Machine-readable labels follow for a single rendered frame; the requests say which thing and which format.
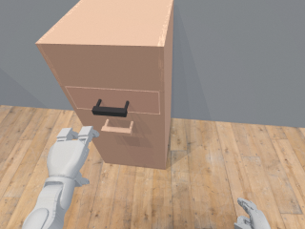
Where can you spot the handle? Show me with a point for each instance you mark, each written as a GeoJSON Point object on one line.
{"type": "Point", "coordinates": [107, 130]}
{"type": "Point", "coordinates": [110, 111]}

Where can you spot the left robot forearm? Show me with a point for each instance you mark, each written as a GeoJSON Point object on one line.
{"type": "Point", "coordinates": [52, 204]}

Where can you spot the cabinet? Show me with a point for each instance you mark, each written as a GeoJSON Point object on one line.
{"type": "Point", "coordinates": [124, 45]}

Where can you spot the left robot hand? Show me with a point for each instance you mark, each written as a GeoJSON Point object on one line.
{"type": "Point", "coordinates": [67, 156]}

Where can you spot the drawer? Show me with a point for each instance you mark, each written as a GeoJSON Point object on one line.
{"type": "Point", "coordinates": [139, 101]}

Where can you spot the right robot hand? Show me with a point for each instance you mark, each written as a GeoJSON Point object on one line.
{"type": "Point", "coordinates": [256, 220]}

